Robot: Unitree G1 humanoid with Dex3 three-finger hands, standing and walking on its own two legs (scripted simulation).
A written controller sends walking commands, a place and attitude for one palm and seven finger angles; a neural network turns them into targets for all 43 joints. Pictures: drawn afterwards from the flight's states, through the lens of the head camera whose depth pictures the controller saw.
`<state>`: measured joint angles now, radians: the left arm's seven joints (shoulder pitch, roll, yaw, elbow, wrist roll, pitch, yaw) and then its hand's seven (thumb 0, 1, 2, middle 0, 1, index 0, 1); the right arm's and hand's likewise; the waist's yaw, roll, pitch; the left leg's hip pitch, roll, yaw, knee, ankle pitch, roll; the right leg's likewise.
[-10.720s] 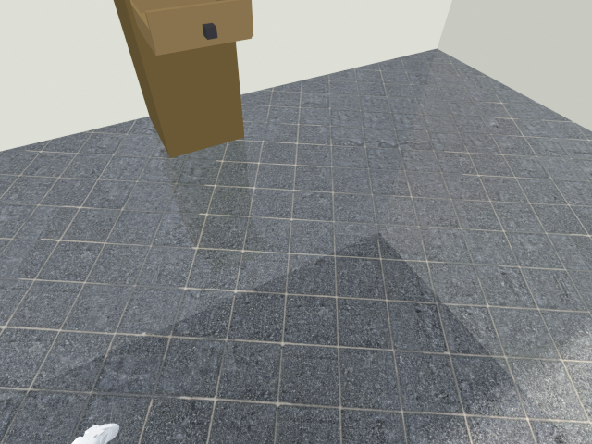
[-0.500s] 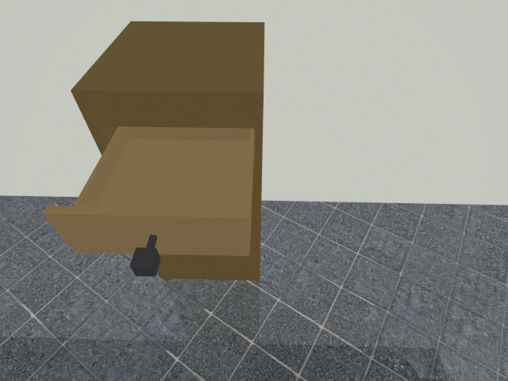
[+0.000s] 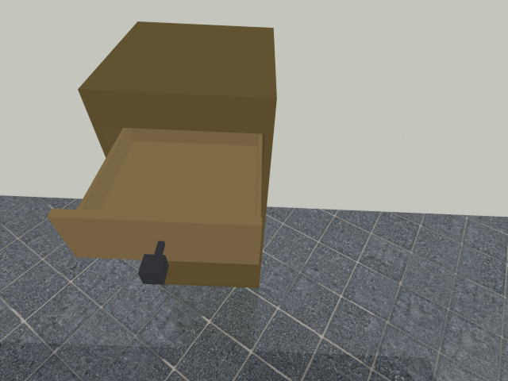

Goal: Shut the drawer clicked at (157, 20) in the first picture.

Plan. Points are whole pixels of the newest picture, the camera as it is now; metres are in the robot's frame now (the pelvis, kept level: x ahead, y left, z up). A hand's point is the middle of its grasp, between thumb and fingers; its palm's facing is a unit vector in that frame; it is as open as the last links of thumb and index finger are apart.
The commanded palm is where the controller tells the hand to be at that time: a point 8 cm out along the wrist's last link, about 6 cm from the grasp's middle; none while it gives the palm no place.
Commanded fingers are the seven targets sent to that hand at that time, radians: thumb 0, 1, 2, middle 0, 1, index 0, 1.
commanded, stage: look again from close up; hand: left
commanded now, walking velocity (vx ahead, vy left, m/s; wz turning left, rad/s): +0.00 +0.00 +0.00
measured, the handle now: (156, 260) +0.34 +0.20 -0.04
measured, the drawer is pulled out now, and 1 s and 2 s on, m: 0.28 0.28 0.28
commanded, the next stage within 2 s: raise the hand and make a fist in 0.22 s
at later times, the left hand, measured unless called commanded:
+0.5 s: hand (121, 363) +0.16 +0.21 -0.04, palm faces +0.23 -0.97 -0.13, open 7.1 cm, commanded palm +0.09 +0.25 -0.05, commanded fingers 0.00 0.90 0.90 -0.40 -0.52 -0.40 -0.52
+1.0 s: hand (153, 367) +0.15 +0.15 +0.01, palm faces -0.01 -1.00 -0.09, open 4.6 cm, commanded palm +0.11 +0.22 -0.01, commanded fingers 0.00 0.90 0.90 -0.90 -1.06 -0.90 -1.06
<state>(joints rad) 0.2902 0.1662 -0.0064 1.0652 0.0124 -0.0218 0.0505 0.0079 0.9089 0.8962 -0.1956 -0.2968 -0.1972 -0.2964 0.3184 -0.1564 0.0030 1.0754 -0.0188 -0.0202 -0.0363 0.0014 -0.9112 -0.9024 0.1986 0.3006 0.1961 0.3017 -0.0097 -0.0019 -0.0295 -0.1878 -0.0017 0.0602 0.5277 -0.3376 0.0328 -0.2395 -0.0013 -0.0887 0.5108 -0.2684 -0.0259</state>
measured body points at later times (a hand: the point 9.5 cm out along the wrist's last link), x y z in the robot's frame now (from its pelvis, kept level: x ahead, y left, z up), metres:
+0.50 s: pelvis -0.02 +0.03 -0.01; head -0.02 +0.02 +0.44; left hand +0.15 +0.26 -0.02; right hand +0.06 -0.22 -0.12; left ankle -0.03 +0.09 -0.73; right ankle +0.00 -0.09 -0.74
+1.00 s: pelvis -0.04 -0.02 -0.08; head +0.01 -0.02 +0.37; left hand +0.14 +0.20 +0.02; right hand +0.20 -0.21 -0.14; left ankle -0.03 +0.09 -0.73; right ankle +0.00 -0.09 -0.73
